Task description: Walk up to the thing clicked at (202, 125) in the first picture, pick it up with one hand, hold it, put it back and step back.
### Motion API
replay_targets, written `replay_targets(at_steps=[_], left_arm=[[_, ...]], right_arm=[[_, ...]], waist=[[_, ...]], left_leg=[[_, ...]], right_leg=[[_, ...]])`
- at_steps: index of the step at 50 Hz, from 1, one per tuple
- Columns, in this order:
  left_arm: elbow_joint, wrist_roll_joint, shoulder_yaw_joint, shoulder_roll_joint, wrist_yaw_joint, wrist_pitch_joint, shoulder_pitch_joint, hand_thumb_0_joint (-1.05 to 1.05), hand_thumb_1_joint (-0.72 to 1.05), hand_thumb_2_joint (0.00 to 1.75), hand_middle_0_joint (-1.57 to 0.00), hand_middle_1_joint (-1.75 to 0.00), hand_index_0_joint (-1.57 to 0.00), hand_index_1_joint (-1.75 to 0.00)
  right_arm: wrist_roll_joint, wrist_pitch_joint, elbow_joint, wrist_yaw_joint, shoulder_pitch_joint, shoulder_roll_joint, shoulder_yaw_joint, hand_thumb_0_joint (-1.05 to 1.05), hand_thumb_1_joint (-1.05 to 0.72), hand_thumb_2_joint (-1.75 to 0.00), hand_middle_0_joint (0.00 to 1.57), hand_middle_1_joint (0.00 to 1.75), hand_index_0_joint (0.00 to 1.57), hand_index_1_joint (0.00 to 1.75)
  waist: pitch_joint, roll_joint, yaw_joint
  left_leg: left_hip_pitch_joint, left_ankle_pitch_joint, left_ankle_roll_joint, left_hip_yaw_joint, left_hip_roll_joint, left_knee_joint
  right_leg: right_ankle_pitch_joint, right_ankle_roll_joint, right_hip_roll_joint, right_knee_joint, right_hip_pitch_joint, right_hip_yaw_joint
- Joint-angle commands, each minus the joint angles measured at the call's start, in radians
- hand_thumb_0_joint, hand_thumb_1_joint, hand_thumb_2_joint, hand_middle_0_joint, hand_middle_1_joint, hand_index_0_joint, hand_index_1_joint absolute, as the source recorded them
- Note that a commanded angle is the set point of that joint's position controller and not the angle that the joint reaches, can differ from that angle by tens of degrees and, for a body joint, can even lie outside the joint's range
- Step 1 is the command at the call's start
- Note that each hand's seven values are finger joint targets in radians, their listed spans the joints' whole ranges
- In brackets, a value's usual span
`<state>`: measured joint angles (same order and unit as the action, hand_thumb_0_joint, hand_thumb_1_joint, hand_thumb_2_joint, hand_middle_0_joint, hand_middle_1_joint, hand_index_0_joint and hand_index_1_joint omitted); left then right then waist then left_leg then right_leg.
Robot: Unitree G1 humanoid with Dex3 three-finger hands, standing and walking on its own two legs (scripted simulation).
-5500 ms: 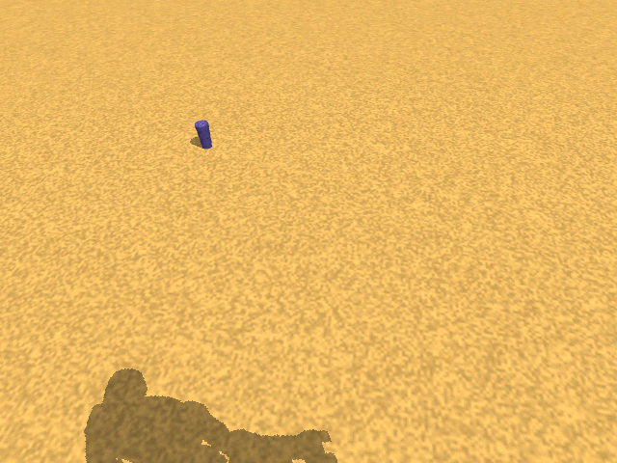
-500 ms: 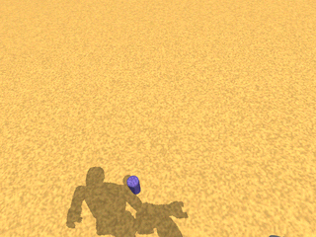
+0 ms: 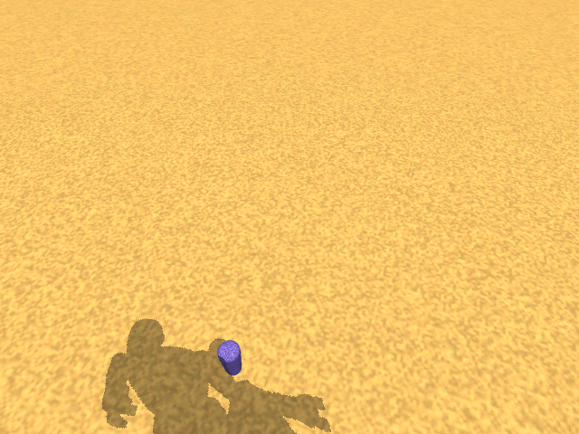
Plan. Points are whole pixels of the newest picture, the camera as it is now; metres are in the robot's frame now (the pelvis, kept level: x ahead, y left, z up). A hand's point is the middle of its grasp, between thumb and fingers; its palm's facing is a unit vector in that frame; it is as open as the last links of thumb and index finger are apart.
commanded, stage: walk up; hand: left
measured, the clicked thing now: (231, 359) +0.51 +0.20 -0.71
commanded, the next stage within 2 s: stand in 1.14 s
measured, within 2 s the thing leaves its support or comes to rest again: neither
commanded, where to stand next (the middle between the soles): +0.09 -0.01 m, yaw +0 degrees
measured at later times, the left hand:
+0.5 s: hand out of the picture +0.09 +0.25 -0.15, palm faces +0.01 -0.94 -0.33, open 7.4 cm
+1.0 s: hand out of the picture +0.11 +0.25 -0.15, palm faces -0.01 -0.94 -0.33, open 7.4 cm
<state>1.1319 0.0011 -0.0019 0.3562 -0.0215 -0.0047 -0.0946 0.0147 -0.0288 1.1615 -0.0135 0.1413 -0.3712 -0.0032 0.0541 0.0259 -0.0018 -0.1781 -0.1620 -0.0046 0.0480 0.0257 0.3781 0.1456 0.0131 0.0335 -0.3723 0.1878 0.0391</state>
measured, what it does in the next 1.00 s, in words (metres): stands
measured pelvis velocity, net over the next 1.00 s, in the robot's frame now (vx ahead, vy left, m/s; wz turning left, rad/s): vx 0.02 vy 0.00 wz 0.00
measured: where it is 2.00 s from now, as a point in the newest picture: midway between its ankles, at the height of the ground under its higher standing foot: outside the picture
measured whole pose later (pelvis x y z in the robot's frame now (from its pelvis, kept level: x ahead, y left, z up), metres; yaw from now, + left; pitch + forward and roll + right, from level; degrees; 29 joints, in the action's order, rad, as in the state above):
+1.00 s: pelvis +0.02 +0.00 +0.00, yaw +0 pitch -2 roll +0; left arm 1.15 0.01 -0.01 0.34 -0.01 0.00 -0.08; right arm 0.01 -0.02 1.17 -0.01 0.10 -0.34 0.00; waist 0.05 0.00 0.00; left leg -0.11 -0.16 -0.01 0.05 0.03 0.31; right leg 0.15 0.01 0.03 -0.31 0.12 0.04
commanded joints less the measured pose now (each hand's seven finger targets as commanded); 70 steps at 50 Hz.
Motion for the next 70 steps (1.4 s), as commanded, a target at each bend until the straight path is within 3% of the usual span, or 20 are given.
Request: replay_targets(at_steps=[1, 3, 7, 34, 54, 59, 62, 70], left_arm=[[-0.044, -0.004, -0.036, 0.199, 0.010, -0.022, 0.037, 0.00, 0.90, 0.90, -0.20, -0.30, -0.20, -0.30], [-0.039, -0.005, -0.036, 0.199, 0.012, -0.024, 0.048, 0.00, 0.90, 0.90, -0.20, -0.30, -0.20, -0.30], [-0.023, -0.003, -0.036, 0.198, 0.016, -0.024, 0.048, 0.00, 0.90, 0.90, -0.20, -0.30, -0.20, -0.30], [-0.028, 0.006, -0.046, 0.189, 0.023, -0.022, 0.047, 0.00, 0.90, 0.90, -0.20, -0.30, -0.20, -0.30], [-0.042, 0.009, -0.047, 0.191, 0.021, -0.018, 0.057, 0.00, 0.90, 0.90, -0.20, -0.30, -0.20, -0.30], [-0.042, 0.009, -0.043, 0.201, 0.027, -0.023, 0.048, 0.00, 0.90, 0.90, -0.20, -0.30, -0.20, -0.30], [-0.041, 0.008, -0.040, 0.200, 0.027, -0.024, 0.046, 0.00, 0.90, 0.90, -0.20, -0.30, -0.20, -0.30], [-0.044, 0.007, -0.038, 0.210, 0.029, -0.028, 0.048, 0.00, 0.90, 0.90, -0.20, -0.30, -0.20, -0.30]], right_arm=[[-0.007, -0.024, -0.070, 0.016, -0.085, -0.209, 0.038, 0.00, -0.90, -0.90, 0.20, 0.30, 0.20, 0.30], [-0.008, -0.023, -0.063, 0.017, -0.076, -0.206, 0.038, 0.00, -0.90, -0.90, 0.20, 0.30, 0.20, 0.30], [-0.012, -0.016, -0.059, 0.019, -0.092, -0.205, 0.042, 0.00, -0.90, -0.90, 0.20, 0.30, 0.20, 0.30], [-0.007, -0.007, -0.057, 0.018, -0.125, -0.183, 0.045, 0.00, -0.90, -0.90, 0.20, 0.30, 0.20, 0.30], [-0.005, -0.008, -0.062, 0.019, -0.095, -0.186, 0.044, 0.00, -0.90, -0.90, 0.20, 0.30, 0.20, 0.30], [-0.003, -0.006, -0.067, 0.021, -0.093, -0.185, 0.039, 0.00, -0.90, -0.90, 0.20, 0.30, 0.20, 0.30], [-0.004, -0.004, -0.068, 0.020, -0.097, -0.184, 0.038, 0.00, -0.90, -0.90, 0.20, 0.30, 0.20, 0.30], [-0.003, -0.006, -0.069, 0.020, -0.094, -0.182, 0.037, 0.00, -0.90, -0.90, 0.20, 0.30, 0.20, 0.30]], waist=[[-0.094, -0.065, 0.012], [-0.110, -0.046, 0.005], [-0.102, -0.016, 0.001], [-0.094, -0.034, 0.008], [-0.078, -0.027, 0.003], [-0.093, -0.039, 0.000], [-0.081, -0.028, 0.001], [-0.089, -0.021, -0.004]], left_leg=[[0.011, -0.015, 0.031, -0.132, 0.117, -0.106], [0.036, 0.050, 0.030, -0.122, 0.114, -0.093], [0.061, 0.083, 0.032, -0.116, 0.115, -0.085], [0.076, 0.099, 0.018, -0.104, 0.114, -0.124], [0.063, 0.043, 0.021, -0.102, 0.109, -0.131], [0.080, 0.094, 0.016, -0.107, 0.123, -0.131], [0.078, 0.074, 0.015, -0.108, 0.121, -0.133], [0.097, 0.128, 0.015, -0.106, 0.126, -0.121]], right_leg=[[-0.023, -0.035, 0.098, 0.076, -0.054, -0.112], [-0.061, -0.034, 0.105, 0.080, -0.064, -0.116], [-0.072, -0.029, 0.106, 0.097, -0.050, -0.109], [-0.093, -0.020, 0.103, 0.115, -0.088, -0.096], [-0.071, -0.026, 0.098, 0.111, -0.080, -0.108], [-0.060, -0.026, 0.108, 0.115, -0.081, -0.102], [-0.031, -0.025, 0.107, 0.118, -0.067, -0.098], [-0.093, -0.029, 0.114, 0.113, -0.075, -0.100]])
